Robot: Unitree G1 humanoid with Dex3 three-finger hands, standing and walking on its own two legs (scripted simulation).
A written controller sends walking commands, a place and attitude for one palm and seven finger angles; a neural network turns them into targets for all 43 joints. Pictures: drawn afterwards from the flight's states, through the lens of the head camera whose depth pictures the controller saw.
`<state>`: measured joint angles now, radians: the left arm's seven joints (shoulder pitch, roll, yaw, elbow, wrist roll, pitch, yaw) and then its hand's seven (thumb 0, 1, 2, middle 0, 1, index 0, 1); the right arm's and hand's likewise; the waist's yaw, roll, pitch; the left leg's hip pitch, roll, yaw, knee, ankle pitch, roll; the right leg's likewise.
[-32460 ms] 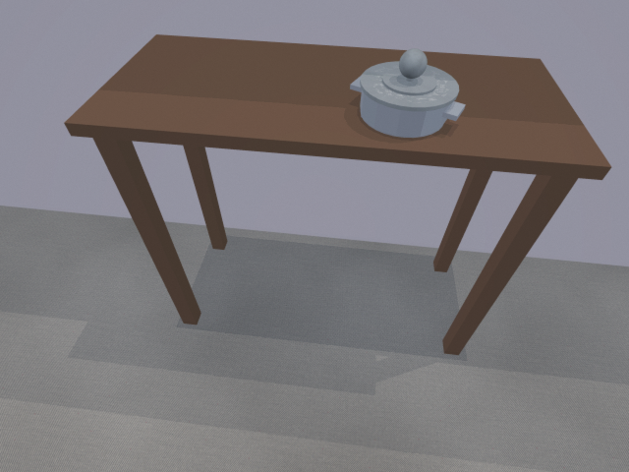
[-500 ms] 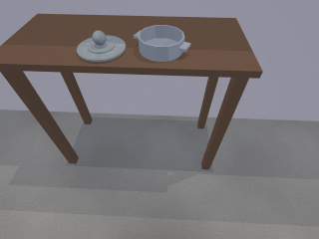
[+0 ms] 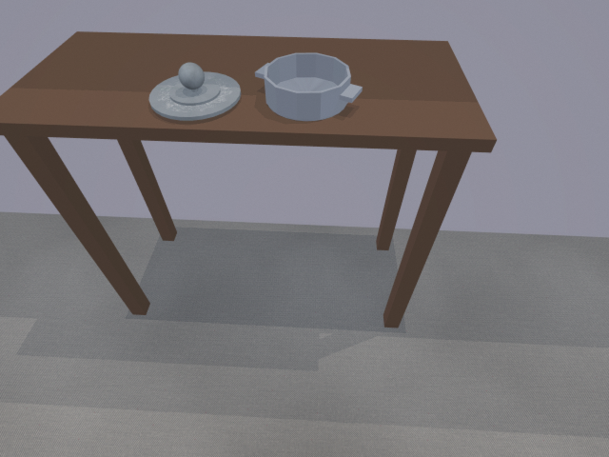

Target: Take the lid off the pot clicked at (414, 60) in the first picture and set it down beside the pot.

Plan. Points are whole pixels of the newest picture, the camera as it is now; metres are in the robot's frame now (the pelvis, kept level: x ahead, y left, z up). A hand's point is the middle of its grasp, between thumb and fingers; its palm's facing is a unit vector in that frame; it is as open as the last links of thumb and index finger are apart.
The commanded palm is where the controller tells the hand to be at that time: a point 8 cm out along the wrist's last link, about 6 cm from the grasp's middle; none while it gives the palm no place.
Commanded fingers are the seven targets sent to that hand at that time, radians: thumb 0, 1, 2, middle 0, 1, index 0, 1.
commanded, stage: look to check the result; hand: left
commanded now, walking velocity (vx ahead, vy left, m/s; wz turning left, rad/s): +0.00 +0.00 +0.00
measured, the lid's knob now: (191, 76) +0.78 +0.27 +0.12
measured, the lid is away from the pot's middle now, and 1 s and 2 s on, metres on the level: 0.24 0.24 0.24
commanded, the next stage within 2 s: stand and wait in 0.36 s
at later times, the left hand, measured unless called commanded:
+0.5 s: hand out of the picture -0.01 +0.16 -0.18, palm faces +0.05 -0.98 -0.17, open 7.4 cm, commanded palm none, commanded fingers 0.00 0.90 0.90 -0.20 -0.30 -0.20 -0.30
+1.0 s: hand out of the picture +0.00 +0.16 -0.18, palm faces +0.05 -0.98 -0.18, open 7.4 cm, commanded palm none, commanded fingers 0.00 0.90 0.90 -0.20 -0.30 -0.20 -0.30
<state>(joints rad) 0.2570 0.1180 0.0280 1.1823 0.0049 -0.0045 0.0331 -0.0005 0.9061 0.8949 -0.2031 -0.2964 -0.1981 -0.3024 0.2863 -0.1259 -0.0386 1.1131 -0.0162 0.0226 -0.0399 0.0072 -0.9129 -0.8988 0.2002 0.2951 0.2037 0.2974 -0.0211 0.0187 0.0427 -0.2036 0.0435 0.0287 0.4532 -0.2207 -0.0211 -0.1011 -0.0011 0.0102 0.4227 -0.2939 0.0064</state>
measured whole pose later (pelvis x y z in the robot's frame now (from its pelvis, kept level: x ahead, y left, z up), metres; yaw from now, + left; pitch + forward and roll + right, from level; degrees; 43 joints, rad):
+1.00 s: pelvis +0.00 +0.00 +0.00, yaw +0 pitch -2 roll +0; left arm 0.26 0.12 0.03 1.17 0.01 -0.01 0.03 0.00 0.91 0.89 -0.20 -0.30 -0.20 -0.30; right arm 0.28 -0.13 -0.04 1.12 -0.02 0.02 -0.04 0.01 -0.92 -0.90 0.20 0.30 0.20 0.30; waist -0.02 0.01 0.04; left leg -0.21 0.05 0.02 0.45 -0.22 -0.03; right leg -0.10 0.01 0.00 0.42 -0.29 0.00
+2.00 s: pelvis +0.00 +0.00 +0.00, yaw +0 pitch -1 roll +0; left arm 0.26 0.12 0.03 1.16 0.01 -0.01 0.03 0.00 0.91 0.89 -0.20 -0.30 -0.20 -0.30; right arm 0.28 -0.12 -0.04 1.12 -0.02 0.02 -0.04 0.01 -0.91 -0.90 0.20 0.30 0.20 0.30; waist -0.02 0.01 0.05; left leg -0.21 0.05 0.02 0.45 -0.21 -0.03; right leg -0.10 0.00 0.00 0.41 -0.29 0.00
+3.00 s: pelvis +0.00 +0.00 +0.00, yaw +0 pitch -2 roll +0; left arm 0.27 0.13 0.03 1.15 0.01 -0.01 0.03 0.00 0.90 0.89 -0.20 -0.30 -0.20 -0.30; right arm 0.27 -0.12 -0.04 1.12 -0.01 0.01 -0.04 0.01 -0.91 -0.90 0.20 0.30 0.20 0.30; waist -0.02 0.00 0.05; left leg -0.21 0.05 0.02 0.44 -0.21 -0.02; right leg -0.10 0.00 0.00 0.41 -0.28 0.00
